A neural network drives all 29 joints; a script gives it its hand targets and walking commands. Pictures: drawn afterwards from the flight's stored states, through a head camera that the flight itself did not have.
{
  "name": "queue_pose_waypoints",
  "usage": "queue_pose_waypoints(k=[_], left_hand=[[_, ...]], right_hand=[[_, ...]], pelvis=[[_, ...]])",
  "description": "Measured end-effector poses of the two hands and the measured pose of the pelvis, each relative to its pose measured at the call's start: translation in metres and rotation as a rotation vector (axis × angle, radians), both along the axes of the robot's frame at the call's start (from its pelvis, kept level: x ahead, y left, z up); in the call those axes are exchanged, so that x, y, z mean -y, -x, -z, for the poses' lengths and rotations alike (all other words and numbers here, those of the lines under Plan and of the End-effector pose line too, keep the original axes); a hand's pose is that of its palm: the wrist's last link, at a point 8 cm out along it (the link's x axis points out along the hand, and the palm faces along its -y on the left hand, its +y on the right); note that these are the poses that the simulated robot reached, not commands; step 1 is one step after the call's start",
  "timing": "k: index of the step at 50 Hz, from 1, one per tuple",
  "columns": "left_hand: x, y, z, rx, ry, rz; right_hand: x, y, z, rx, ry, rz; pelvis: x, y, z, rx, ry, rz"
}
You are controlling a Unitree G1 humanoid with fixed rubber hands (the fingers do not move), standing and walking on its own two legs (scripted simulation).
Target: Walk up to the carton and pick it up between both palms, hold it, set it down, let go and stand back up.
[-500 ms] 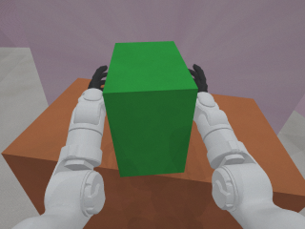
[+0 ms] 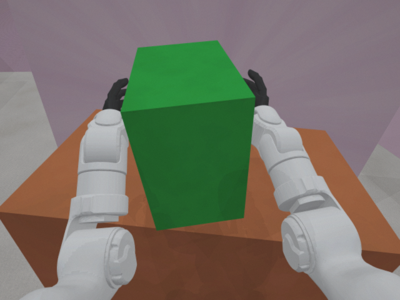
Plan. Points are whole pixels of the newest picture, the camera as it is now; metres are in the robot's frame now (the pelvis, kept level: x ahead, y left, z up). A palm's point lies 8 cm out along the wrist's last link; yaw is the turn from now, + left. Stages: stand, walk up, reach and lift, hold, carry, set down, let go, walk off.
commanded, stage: reach and lift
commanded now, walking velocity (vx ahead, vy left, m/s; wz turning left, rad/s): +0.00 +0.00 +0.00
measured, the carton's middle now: (188, 129) +0.41 -0.01 +0.21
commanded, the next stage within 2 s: hold in 0.96 s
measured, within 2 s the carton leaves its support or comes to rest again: neither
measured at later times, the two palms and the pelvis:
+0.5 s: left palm (115, 98) +0.38 +0.13 +0.29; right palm (265, 89) +0.38 -0.14 +0.32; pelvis +0.00 -0.01 +0.00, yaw +0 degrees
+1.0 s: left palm (113, 88) +0.38 +0.13 +0.31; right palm (268, 75) +0.37 -0.14 +0.34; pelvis +0.00 -0.01 +0.00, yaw +0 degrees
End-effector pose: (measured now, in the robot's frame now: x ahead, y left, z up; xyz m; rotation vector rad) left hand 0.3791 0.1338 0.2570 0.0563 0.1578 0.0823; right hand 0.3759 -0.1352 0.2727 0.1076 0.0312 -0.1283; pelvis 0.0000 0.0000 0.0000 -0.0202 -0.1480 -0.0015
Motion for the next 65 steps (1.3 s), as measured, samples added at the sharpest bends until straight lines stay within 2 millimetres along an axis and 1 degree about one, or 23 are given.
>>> queue_pose_waypoints(k=[6, 10, 17, 23, 28, 32, 39, 47, 51, 58, 65], left_hand=[[0.003, 0.001, -0.007, -0.02, -0.001, -0.004], [0.006, 0.003, -0.015, -0.003, 0.0, -0.006], [0.008, 0.002, -0.022, -0.026, 0.026, -0.002], [0.007, 0.0, -0.037, -0.001, 0.022, 0.004], [0.007, -0.002, -0.038, -0.02, 0.021, 0.013], [0.007, -0.001, -0.044, -0.001, 0.008, 0.014], [0.01, 0.001, -0.048, -0.015, 0.014, 0.009], [0.007, 0.003, -0.056, -0.009, 0.03, 0.003], [0.007, 0.002, -0.058, -0.026, 0.033, 0.011], [0.007, 0.005, -0.07, 0.001, 0.014, 0.012], [0.011, 0.004, -0.067, -0.039, 0.014, 0.017]], right_hand=[[0.003, 0.0, -0.006, -0.022, -0.007, -0.004], [0.005, 0.001, -0.016, -0.007, 0.001, -0.008], [0.007, 0.001, -0.028, -0.031, 0.017, -0.003], [0.007, 0.0, -0.042, -0.012, 0.017, -0.003], [0.008, -0.001, -0.044, -0.034, 0.024, 0.002], [0.008, 0.0, -0.049, -0.018, 0.022, 0.0], [0.01, 0.001, -0.056, -0.035, 0.031, -0.004], [0.007, 0.002, -0.068, -0.033, 0.047, -0.01], [0.006, 0.002, -0.071, -0.052, 0.054, -0.004], [0.007, 0.006, -0.081, -0.029, 0.05, -0.006], [0.012, 0.005, -0.077, -0.075, 0.046, 0.0]], pelvis=[[0.0, 0.003, 0.0, -0.006, -0.004, 0.01], [0.001, 0.003, 0.0, -0.013, -0.003, 0.015], [0.005, 0.002, 0.0, -0.019, -0.006, 0.01], [0.007, 0.001, 0.0, -0.017, -0.006, 0.009], [0.007, -0.003, -0.001, -0.027, -0.007, 0.007], [0.007, -0.004, 0.0, -0.032, -0.004, 0.008], [0.008, -0.004, 0.0, -0.036, -0.004, 0.009], [0.01, -0.003, 0.0, -0.043, -0.004, 0.009], [0.012, -0.003, 0.0, -0.052, -0.004, 0.006], [0.011, -0.004, 0.0, -0.06, -0.001, 0.006], [0.011, -0.002, 0.0, -0.062, -0.004, 0.005]])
